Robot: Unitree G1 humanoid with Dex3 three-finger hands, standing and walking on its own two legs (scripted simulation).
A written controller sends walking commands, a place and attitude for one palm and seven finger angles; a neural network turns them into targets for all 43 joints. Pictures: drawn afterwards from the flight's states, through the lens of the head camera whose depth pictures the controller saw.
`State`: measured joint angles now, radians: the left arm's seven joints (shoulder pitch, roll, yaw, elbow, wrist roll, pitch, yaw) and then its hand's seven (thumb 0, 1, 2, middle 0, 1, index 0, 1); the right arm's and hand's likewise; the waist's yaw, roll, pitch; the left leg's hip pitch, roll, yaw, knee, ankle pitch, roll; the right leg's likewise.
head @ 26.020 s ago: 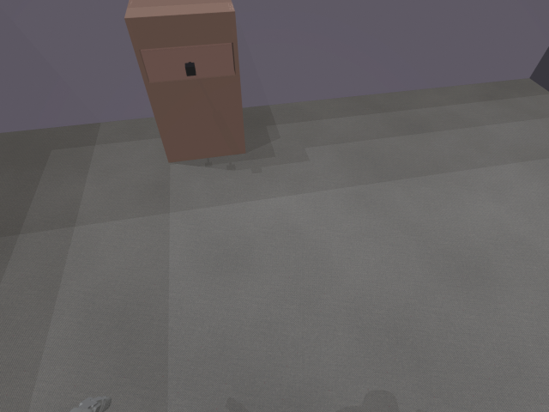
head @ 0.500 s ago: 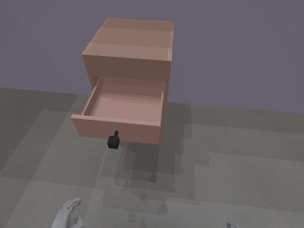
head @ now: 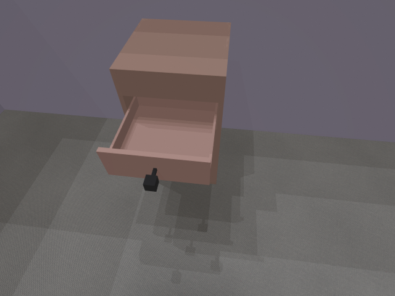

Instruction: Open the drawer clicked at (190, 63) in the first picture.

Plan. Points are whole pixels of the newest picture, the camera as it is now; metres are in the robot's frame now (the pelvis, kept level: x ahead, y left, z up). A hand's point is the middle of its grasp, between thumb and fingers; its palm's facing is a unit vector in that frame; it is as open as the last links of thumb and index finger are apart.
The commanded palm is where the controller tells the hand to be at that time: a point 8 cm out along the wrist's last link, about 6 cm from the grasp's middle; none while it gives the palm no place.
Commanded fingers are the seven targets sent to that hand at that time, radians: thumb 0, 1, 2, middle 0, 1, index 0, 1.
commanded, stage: let the arm hang, fingers relaxed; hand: left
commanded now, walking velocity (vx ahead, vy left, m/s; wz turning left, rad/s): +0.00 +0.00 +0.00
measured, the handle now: (152, 178) +0.50 +0.20 -0.23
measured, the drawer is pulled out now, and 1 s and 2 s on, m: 0.29 0.29 0.29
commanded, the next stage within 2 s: look to check the result in 0.40 s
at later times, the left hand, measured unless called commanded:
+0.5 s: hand out of the picture -0.02 +0.15 -0.18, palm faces +0.06 -0.98 -0.17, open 7.4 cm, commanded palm none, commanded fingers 0.00 0.90 0.90 -0.20 -0.30 -0.20 -0.30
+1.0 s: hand out of the picture -0.01 +0.13 -0.18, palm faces +0.06 -0.98 -0.17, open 7.4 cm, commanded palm none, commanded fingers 0.00 0.90 0.90 -0.20 -0.30 -0.20 -0.30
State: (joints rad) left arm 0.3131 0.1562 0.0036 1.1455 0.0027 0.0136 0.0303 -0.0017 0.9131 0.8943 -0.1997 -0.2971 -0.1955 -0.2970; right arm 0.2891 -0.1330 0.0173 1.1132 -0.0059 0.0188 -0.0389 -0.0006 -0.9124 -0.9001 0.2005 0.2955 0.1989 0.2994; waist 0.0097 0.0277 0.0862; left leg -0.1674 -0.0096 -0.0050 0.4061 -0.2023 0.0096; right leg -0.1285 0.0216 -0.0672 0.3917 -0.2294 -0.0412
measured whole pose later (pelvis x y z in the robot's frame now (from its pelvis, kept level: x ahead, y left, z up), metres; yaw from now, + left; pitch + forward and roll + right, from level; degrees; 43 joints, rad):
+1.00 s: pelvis +0.01 -0.02 +0.00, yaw -1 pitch -2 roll +0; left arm 0.31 0.10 0.01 1.15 0.00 -0.01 0.04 0.00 0.91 0.89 -0.20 -0.30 -0.20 -0.30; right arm 0.31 -0.10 0.00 1.13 -0.01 0.01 -0.06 0.00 -0.91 -0.90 0.20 0.30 0.20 0.30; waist 0.01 0.02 0.06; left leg -0.16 0.02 -0.01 0.41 -0.22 -0.02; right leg -0.12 0.05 -0.07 0.40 -0.25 -0.08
